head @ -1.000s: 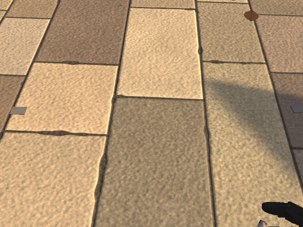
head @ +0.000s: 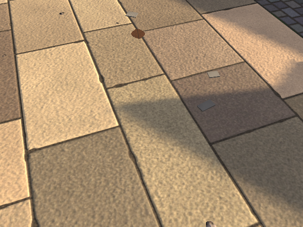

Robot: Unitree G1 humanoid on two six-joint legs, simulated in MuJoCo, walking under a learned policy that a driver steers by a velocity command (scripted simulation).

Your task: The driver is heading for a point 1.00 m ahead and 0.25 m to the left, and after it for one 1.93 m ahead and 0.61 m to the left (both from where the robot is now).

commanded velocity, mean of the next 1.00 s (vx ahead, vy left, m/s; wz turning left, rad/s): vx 0.37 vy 0.00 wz -0.01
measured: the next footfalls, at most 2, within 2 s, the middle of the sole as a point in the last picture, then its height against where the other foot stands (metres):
left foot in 0.72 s outside the picture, level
right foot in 1.26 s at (180, 180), level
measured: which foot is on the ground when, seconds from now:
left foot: down 0.00-0.26, up 0.28-0.70, down 0.72-1.00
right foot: down 0.00-0.74, up 0.76-1.00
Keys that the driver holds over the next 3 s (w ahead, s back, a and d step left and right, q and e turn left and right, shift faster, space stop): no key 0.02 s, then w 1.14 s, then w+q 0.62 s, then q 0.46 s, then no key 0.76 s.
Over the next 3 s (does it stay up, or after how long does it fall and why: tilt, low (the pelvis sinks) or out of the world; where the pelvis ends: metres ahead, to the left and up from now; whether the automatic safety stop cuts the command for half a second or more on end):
stays up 1.07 0.18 0.00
